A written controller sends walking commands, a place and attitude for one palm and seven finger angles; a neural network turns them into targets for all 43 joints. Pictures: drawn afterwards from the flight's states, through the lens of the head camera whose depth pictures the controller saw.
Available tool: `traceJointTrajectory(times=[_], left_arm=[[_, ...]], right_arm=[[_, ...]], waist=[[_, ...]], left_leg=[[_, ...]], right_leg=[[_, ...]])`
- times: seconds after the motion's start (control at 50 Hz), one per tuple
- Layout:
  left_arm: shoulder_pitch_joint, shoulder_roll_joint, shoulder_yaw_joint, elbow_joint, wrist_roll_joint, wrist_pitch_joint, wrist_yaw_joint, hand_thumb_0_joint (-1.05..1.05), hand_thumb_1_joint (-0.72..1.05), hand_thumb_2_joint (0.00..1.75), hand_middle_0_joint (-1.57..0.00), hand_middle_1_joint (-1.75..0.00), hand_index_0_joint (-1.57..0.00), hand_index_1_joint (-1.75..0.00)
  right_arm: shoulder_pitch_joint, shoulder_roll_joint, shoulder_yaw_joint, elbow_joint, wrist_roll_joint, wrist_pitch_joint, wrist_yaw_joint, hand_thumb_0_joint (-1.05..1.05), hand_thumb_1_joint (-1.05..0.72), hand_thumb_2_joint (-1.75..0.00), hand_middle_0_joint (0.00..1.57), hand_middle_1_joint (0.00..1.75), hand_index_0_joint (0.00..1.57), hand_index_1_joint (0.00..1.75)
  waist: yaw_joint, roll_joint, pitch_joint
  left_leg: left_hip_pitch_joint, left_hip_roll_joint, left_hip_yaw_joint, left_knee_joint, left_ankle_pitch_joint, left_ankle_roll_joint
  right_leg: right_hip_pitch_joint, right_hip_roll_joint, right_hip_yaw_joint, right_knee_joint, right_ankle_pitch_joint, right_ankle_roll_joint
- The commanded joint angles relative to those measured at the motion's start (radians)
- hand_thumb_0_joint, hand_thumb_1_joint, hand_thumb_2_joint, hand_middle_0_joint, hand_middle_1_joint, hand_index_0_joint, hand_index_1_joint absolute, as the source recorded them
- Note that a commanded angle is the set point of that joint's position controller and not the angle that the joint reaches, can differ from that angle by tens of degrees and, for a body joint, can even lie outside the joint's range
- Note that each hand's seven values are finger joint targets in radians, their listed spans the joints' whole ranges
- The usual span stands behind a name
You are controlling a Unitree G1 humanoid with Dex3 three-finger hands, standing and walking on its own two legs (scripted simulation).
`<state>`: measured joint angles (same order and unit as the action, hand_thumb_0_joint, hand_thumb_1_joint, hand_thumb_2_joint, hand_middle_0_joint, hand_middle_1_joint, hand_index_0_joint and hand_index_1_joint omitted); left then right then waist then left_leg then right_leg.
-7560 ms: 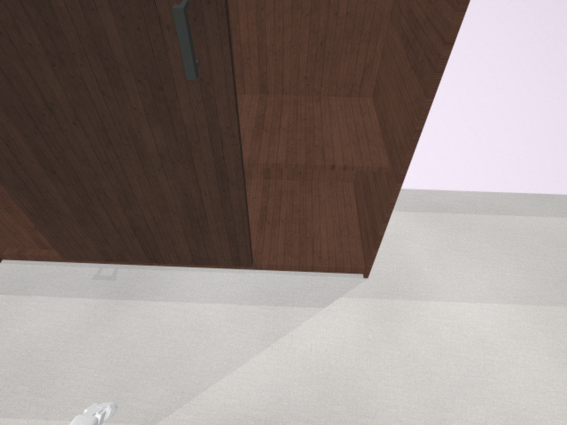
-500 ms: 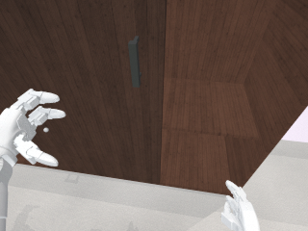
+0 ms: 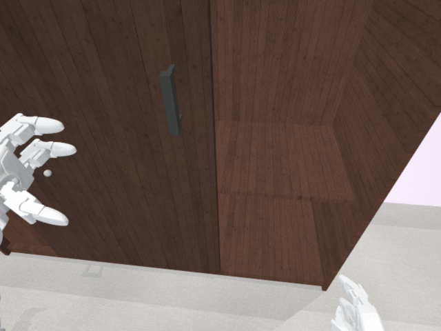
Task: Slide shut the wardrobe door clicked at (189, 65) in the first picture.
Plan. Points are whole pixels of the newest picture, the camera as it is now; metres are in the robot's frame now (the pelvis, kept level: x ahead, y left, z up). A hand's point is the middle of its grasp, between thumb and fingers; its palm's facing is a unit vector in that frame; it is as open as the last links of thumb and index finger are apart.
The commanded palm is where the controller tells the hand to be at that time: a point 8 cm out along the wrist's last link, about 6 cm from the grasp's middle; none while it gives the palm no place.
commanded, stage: raise the hand with hooked fingers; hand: left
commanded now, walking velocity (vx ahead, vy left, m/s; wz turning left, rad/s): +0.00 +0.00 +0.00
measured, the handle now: (173, 100) +0.52 +0.15 +0.19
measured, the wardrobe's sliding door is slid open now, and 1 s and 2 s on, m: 0.46 0.46 0.46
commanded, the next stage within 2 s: move the hooked fingers beside the handle in 0.10 s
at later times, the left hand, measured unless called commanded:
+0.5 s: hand (77, 163) +0.31 +0.27 +0.19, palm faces +0.04 -0.99 -0.12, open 14.0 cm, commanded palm +0.28 +0.30 +0.21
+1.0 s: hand (101, 140) +0.36 +0.24 +0.20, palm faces -0.02 -1.00 -0.05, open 14.0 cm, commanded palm +0.34 +0.29 +0.20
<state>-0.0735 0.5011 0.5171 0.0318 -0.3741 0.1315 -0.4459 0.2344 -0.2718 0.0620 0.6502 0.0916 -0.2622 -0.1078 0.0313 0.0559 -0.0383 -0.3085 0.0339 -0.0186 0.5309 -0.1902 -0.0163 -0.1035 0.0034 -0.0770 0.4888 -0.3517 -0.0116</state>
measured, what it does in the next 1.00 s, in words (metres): stands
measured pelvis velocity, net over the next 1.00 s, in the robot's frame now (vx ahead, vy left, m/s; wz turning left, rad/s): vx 0.02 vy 0.01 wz -0.01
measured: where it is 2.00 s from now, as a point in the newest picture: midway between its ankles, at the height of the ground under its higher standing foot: outside the picture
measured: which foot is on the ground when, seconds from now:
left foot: down 0.00-1.00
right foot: down 0.00-1.00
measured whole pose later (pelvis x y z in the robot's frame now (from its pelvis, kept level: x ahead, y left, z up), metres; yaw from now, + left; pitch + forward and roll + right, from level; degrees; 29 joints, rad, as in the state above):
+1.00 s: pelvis +0.02 +0.01 +0.00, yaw -1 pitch +1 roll +0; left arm -0.35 0.44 0.40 0.27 -0.30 0.14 -0.39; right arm 0.22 -0.27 0.05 0.65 0.08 -0.18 -0.11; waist 0.01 0.05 -0.04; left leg -0.34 0.02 0.00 0.56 -0.23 -0.01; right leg -0.14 -0.01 -0.06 0.51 -0.38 0.00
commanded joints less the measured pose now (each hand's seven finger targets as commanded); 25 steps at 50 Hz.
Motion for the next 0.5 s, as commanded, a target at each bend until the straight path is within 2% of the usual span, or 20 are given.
traceJointTrajectory(times=[0.0,0.02,0.04,0.06,0.1,0.12,0.14,0.16,0.2,0.22,0.26,0.3,0.32,0.34,0.36,0.38,0.4,0.42,0.44,0.48], left_arm=[[-0.288,0.274,0.047,-0.056,-0.008,0.019,-0.013,0.00,-0.50,0.30,-0.30,-1.20,-0.30,-1.20],[-0.280,0.246,0.014,-0.046,-0.007,0.027,-0.025,0.00,-0.50,0.30,-0.30,-1.20,-0.30,-1.20],[-0.289,0.258,0.011,-0.059,-0.004,0.035,-0.037,0.00,-0.50,0.30,-0.30,-1.20,-0.30,-1.20],[-0.308,0.266,0.004,-0.095,-0.002,0.034,-0.044,0.00,-0.50,0.30,-0.30,-1.20,-0.30,-1.20],[-0.314,0.292,0.034,-0.154,-0.009,0.014,-0.053,0.00,-0.50,0.30,-0.30,-1.20,-0.30,-1.20],[-0.303,0.319,0.064,-0.180,-0.018,-0.009,-0.049,0.00,-0.50,0.30,-0.30,-1.20,-0.30,-1.20],[-0.312,0.334,0.094,-0.217,-0.021,-0.033,-0.048,0.00,-0.50,0.30,-0.30,-1.20,-0.30,-1.20],[-0.309,0.356,0.127,-0.229,-0.027,-0.052,-0.043,0.00,-0.50,0.30,-0.30,-1.20,-0.30,-1.20],[-0.317,0.351,0.145,-0.223,-0.036,-0.082,-0.034,0.00,-0.50,0.30,-0.30,-1.20,-0.30,-1.20],[-0.311,0.368,0.163,-0.185,-0.036,-0.086,-0.021,0.00,-0.50,0.30,-0.30,-1.20,-0.30,-1.20],[-0.350,0.326,0.130,-0.097,-0.031,-0.072,-0.016,0.00,-0.50,0.30,-0.30,-1.20,-0.30,-1.20],[-0.341,0.300,0.093,-0.030,-0.021,-0.035,-0.020,0.00,-0.50,0.30,-0.30,-1.20,-0.30,-1.20],[-0.343,0.306,0.081,0.005,-0.008,-0.017,-0.020,0.00,-0.50,0.30,-0.30,-1.20,-0.30,-1.20],[-0.359,0.295,0.058,0.016,0.000,0.000,-0.028,0.00,-0.50,0.30,-0.30,-1.20,-0.30,-1.20],[-0.368,0.297,0.044,0.027,0.005,0.015,-0.035,0.00,-0.50,0.30,-0.30,-1.20,-0.30,-1.20],[-0.380,0.304,0.035,0.021,0.012,0.021,-0.043,0.00,-0.50,0.30,-0.30,-1.20,-0.30,-1.20],[-0.410,0.284,0.010,-0.012,0.013,0.017,-0.052,0.00,-0.50,0.30,-0.30,-1.20,-0.30,-1.20],[-0.412,0.297,0.017,-0.022,0.011,0.007,-0.051,0.00,-0.50,0.30,-0.30,-1.20,-0.30,-1.20],[-0.438,0.304,0.024,-0.048,0.014,-0.007,-0.055,0.00,-0.50,0.30,-0.30,-1.20,-0.30,-1.20],[-0.456,0.331,0.064,-0.103,0.002,-0.047,-0.052,0.00,-0.50,0.30,-0.30,-1.20,-0.30,-1.20]], right_arm=[[-0.139,-0.127,-0.048,-0.170,0.010,-0.052,-0.006,0.00,-0.90,-0.90,0.20,0.30,0.20,0.30],[-0.135,-0.123,-0.049,-0.171,0.012,-0.048,-0.005,0.00,-0.90,-0.90,0.20,0.30,0.20,0.30],[-0.141,-0.131,-0.050,-0.182,0.016,-0.048,-0.003,0.00,-0.90,-0.90,0.20,0.30,0.20,0.30],[-0.146,-0.130,-0.051,-0.191,0.016,-0.047,-0.005,0.00,-0.90,-0.90,0.20,0.30,0.20,0.30],[-0.157,-0.128,-0.053,-0.201,0.014,-0.049,-0.005,0.00,-0.90,-0.90,0.20,0.30,0.20,0.30],[-0.155,-0.124,-0.048,-0.195,0.008,-0.050,-0.003,0.00,-0.90,-0.90,0.20,0.30,0.20,0.30],[-0.161,-0.123,-0.052,-0.200,0.007,-0.056,-0.001,0.00,-0.90,-0.90,0.20,0.30,0.20,0.30],[-0.159,-0.121,-0.050,-0.197,0.003,-0.060,-0.002,0.00,-0.90,-0.90,0.20,0.30,0.20,0.30],[-0.160,-0.113,-0.049,-0.187,-0.001,-0.066,-0.002,0.00,-0.90,-0.90,0.20,0.30,0.20,0.30],[-0.145,-0.115,-0.049,-0.165,-0.005,-0.060,-0.003,0.00,-0.90,-0.90,0.20,0.30,0.20,0.30],[-0.143,-0.116,-0.052,-0.153,0.000,-0.060,-0.002,0.00,-0.90,-0.90,0.20,0.30,0.20,0.30],[-0.140,-0.121,-0.052,-0.154,0.004,-0.052,-0.004,0.00,-0.90,-0.90,0.20,0.30,0.20,0.30],[-0.129,-0.124,-0.054,-0.147,0.005,-0.043,-0.004,0.00,-0.90,-0.90,0.20,0.30,0.20,0.30],[-0.135,-0.128,-0.055,-0.158,0.009,-0.041,-0.003,0.00,-0.90,-0.90,0.20,0.30,0.20,0.30],[-0.133,-0.130,-0.056,-0.164,0.010,-0.035,-0.003,0.00,-0.90,-0.90,0.20,0.30,0.20,0.30],[-0.137,-0.133,-0.057,-0.171,0.010,-0.028,-0.004,0.00,-0.90,-0.90,0.20,0.30,0.20,0.30],[-0.143,-0.130,-0.057,-0.182,0.013,-0.026,-0.004,0.00,-0.90,-0.90,0.20,0.30,0.20,0.30],[-0.136,-0.126,-0.056,-0.177,0.009,-0.021,-0.004,0.00,-0.90,-0.90,0.20,0.30,0.20,0.30],[-0.145,-0.127,-0.057,-0.184,0.010,-0.023,-0.003,0.00,-0.90,-0.90,0.20,0.30,0.20,0.30],[-0.145,-0.123,-0.059,-0.188,0.003,-0.027,-0.004,0.00,-0.90,-0.90,0.20,0.30,0.20,0.30]], waist=[[-0.004,0.055,-0.042],[-0.011,0.015,-0.035],[-0.008,0.041,-0.063],[-0.011,0.025,-0.098],[-0.006,0.007,-0.173],[-0.002,-0.011,-0.185],[0.002,0.009,-0.230],[0.008,0.003,-0.255],[0.008,0.008,-0.249],[0.010,-0.005,-0.216],[-0.004,0.018,-0.149],[-0.004,0.022,-0.116],[-0.003,0.003,-0.094],[-0.009,0.026,-0.106],[-0.012,-0.013,-0.103],[-0.010,0.000,-0.124],[-0.017,0.005,-0.151],[-0.018,-0.020,-0.159],[-0.020,0.011,-0.189],[-0.013,0.013,-0.257]], left_leg=[[0.196,-0.047,-0.008,-0.064,0.021,0.050],[0.189,-0.049,-0.003,-0.054,0.033,0.054],[0.203,-0.053,-0.001,-0.046,0.040,0.056],[0.219,-0.054,-0.002,-0.040,0.059,0.059],[0.254,-0.056,0.000,-0.023,0.113,0.063],[0.250,-0.056,0.002,-0.015,0.130,0.064],[0.274,-0.059,0.008,-0.009,0.155,0.065],[0.281,-0.059,0.007,-0.006,0.172,0.065],[0.286,-0.058,0.008,-0.006,0.185,0.063],[0.262,-0.057,0.009,-0.006,0.172,0.060],[0.245,-0.057,0.008,-0.008,0.148,0.059],[0.228,-0.058,0.007,-0.010,0.142,0.059],[0.208,-0.059,0.009,-0.007,0.142,0.059],[0.213,-0.062,0.014,-0.001,0.147,0.060],[0.205,-0.061,0.009,-0.001,0.146,0.062],[0.213,-0.061,0.010,0.001,0.164,0.063],[0.233,-0.065,0.013,0.008,0.181,0.066],[0.226,-0.063,0.015,0.016,0.190,0.067],[0.248,-0.066,0.018,0.022,0.207,0.068],[0.284,-0.065,0.013,0.024,0.243,0.069]], right_leg=[[-0.235,0.016,0.011,-0.120,0.167,0.016],[-0.225,0.014,0.015,-0.126,0.183,0.017],[-0.235,0.015,0.023,-0.122,0.198,0.019],[-0.221,0.014,0.021,-0.112,0.220,0.020],[-0.192,0.012,0.023,-0.093,0.286,0.021],[-0.170,0.012,0.021,-0.091,0.306,0.019],[-0.162,0.014,0.023,-0.082,0.342,0.021],[-0.143,0.014,0.020,-0.072,0.368,0.020],[-0.146,0.016,0.013,-0.062,0.390,0.020],[-0.144,0.016,0.011,-0.069,0.369,0.018],[-0.192,0.014,0.016,-0.076,0.361,0.023],[-0.208,0.008,0.023,-0.080,0.363,0.025],[-0.199,0.006,0.024,-0.084,0.362,0.024],[-0.212,0.003,0.034,-0.083,0.384,0.030],[-0.211,0.002,0.032,-0.081,0.390,0.032],[-0.202,0.001,0.031,-0.072,0.406,0.029],[-0.196,-0.001,0.036,-0.068,0.436,0.031],[-0.173,-0.001,0.033,-0.066,0.455,0.030],[-0.180,0.001,0.037,-0.061,0.482,0.032],[-0.148,0.005,0.029,-0.045,0.511,0.024]])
